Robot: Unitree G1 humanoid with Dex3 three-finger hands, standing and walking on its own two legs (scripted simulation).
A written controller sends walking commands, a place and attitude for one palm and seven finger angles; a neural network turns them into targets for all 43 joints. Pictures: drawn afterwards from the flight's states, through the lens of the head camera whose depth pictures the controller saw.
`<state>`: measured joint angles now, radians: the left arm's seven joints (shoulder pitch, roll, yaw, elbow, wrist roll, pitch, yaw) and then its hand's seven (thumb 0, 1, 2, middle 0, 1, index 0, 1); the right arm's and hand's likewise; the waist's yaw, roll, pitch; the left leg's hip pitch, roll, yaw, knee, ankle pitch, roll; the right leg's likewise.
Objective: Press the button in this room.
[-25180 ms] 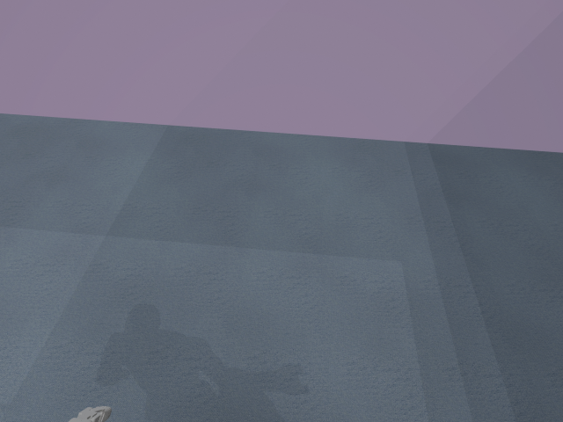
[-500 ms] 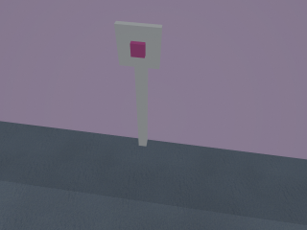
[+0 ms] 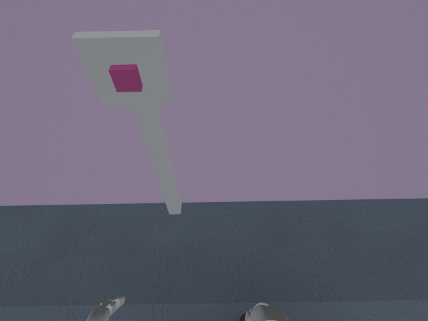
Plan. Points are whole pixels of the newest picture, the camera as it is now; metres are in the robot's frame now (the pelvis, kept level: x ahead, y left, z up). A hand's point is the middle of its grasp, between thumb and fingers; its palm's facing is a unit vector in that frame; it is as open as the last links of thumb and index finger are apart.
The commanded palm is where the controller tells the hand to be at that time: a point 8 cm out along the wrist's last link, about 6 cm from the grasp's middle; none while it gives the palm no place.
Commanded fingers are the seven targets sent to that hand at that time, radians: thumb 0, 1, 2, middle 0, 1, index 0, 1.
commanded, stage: take the last steps up to it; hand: left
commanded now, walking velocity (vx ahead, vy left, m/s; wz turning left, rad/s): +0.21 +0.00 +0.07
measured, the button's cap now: (126, 77) +0.63 +0.23 +0.09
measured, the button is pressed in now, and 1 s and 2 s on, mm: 0 0 0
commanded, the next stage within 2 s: come to a stop and stand still in 0.16 s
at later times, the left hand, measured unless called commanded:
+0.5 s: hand out of the picture +0.10 +0.18 -0.16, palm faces +0.09 -0.98 -0.15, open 7.4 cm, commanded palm none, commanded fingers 0.00 0.90 0.90 -0.20 -0.30 -0.20 -0.30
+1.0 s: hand out of the picture +0.11 +0.13 -0.12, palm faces +0.04 -0.96 -0.26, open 7.3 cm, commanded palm none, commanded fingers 0.00 0.90 0.90 -0.20 -0.30 -0.20 -0.30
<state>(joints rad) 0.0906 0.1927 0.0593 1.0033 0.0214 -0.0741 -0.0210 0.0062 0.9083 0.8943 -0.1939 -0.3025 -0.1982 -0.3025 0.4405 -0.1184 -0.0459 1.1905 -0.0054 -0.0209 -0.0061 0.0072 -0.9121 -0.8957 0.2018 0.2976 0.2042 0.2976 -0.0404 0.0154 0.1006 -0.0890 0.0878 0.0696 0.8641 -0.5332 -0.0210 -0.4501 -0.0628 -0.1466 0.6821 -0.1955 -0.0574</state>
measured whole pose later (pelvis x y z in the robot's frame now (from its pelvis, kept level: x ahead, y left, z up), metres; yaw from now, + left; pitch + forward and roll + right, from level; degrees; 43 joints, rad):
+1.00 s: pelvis +0.08 -0.06 +0.04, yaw +0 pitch -1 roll +3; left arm 0.26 0.14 0.03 1.05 0.03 0.00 0.02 0.01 0.92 0.89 -0.20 -0.30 -0.20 -0.30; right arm 0.28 -0.23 -0.07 1.08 -0.02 0.05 0.02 0.01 -0.92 -0.90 0.20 0.30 0.20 0.30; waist 0.00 0.02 0.02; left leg -0.38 0.02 0.03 0.85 -0.31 -0.04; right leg -0.20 -0.06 -0.04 0.43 -0.23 -0.02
